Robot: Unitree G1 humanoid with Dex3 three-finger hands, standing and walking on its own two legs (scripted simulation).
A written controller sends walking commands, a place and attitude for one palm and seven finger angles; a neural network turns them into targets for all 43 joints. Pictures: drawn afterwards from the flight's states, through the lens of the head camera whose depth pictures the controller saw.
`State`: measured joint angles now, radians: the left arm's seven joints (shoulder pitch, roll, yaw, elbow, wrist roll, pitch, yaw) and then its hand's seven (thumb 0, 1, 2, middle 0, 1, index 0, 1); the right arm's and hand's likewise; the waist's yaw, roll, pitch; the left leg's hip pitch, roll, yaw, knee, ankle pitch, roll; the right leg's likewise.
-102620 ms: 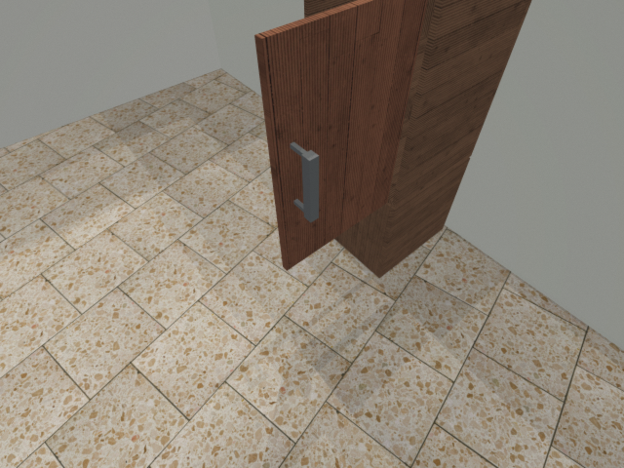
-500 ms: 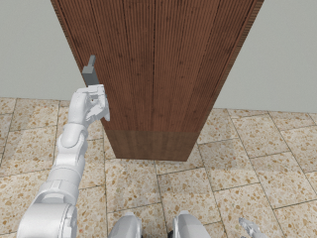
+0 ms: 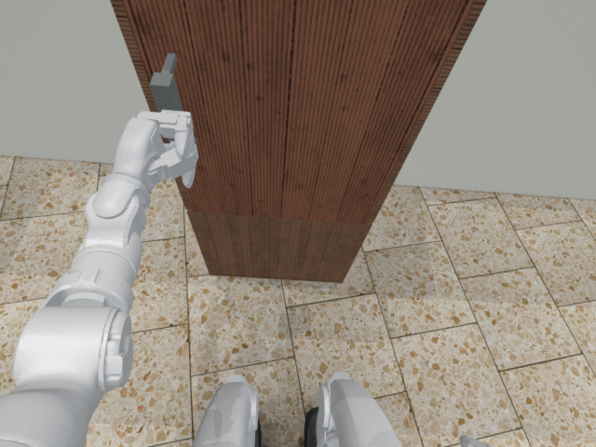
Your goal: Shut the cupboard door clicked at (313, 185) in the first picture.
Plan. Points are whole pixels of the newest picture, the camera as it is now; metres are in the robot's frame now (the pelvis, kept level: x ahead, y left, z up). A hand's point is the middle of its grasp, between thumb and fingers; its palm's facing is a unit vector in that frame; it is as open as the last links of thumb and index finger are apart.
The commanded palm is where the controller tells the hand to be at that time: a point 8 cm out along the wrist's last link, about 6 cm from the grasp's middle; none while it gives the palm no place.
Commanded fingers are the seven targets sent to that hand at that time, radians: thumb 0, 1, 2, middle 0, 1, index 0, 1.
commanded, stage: push the door shut along its arc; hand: left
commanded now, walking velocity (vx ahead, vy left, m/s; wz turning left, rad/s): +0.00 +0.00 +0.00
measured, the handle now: (179, 119) +0.55 +0.16 +0.07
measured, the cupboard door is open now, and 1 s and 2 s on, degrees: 0 0 0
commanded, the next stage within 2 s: pull the fist back off the door in 0.02 s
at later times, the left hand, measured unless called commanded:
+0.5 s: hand (199, 157) +0.48 +0.12 +0.08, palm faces -0.02 -1.00 -0.07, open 3.2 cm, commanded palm +0.46 +0.16 +0.07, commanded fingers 0.00 0.90 0.90 -1.30 -1.50 -1.30 -1.50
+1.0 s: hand (205, 182) +0.44 +0.11 +0.07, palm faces -0.04 -1.00 -0.02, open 3.1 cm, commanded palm +0.41 +0.16 +0.07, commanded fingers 0.00 0.90 0.90 -1.30 -1.50 -1.30 -1.50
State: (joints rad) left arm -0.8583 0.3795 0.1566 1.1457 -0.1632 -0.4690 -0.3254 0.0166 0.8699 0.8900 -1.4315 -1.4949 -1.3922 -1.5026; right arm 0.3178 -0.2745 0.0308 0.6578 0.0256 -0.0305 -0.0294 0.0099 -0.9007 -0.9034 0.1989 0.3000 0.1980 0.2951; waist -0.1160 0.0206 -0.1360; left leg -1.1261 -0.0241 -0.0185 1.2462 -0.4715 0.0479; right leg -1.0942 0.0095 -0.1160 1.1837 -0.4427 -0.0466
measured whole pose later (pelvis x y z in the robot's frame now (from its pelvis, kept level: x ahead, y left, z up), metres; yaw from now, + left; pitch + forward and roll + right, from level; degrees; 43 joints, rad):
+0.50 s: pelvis -0.03 +0.01 -0.01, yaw -1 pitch +20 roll -3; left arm -0.94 0.35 0.18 1.23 -0.06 -0.46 -0.01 0.02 0.88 0.89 -1.42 -1.49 -1.38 -1.50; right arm 0.36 -0.27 0.05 0.66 -0.03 -0.08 0.01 0.01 -0.90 -0.90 0.20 0.30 0.20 0.30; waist -0.17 0.02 -0.14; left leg -1.19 -0.04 0.00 1.26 -0.44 0.05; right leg -1.16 0.01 -0.08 1.20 -0.39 -0.03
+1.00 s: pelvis +0.04 +0.00 +0.03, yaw -3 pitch +18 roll -1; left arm -0.36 0.17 0.11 0.66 -0.14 -0.48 -0.04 0.02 0.90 0.90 -1.30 -1.49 -1.30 -1.50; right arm 0.31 -0.25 0.00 0.57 0.01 0.02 0.02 0.01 -0.90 -0.90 0.20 0.30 0.20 0.29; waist -0.06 0.03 -0.16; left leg -0.92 -0.03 0.03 1.11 -0.50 0.05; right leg -0.93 0.05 -0.03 1.08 -0.46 -0.03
